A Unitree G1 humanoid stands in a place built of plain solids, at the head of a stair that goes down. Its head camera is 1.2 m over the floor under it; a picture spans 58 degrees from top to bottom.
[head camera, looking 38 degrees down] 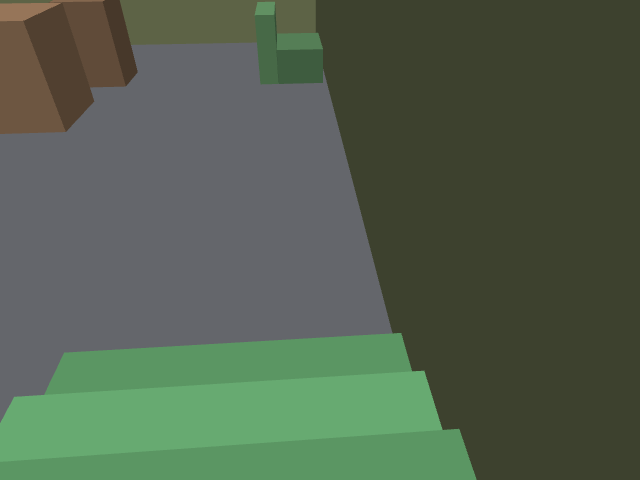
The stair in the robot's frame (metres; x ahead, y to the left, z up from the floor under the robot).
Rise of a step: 0.17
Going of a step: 0.35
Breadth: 1.65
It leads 4 degrees to the left of straight ahead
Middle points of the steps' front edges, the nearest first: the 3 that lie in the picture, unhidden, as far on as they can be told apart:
0.69 0.36 -0.17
1.03 0.39 -0.34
1.38 0.41 -0.52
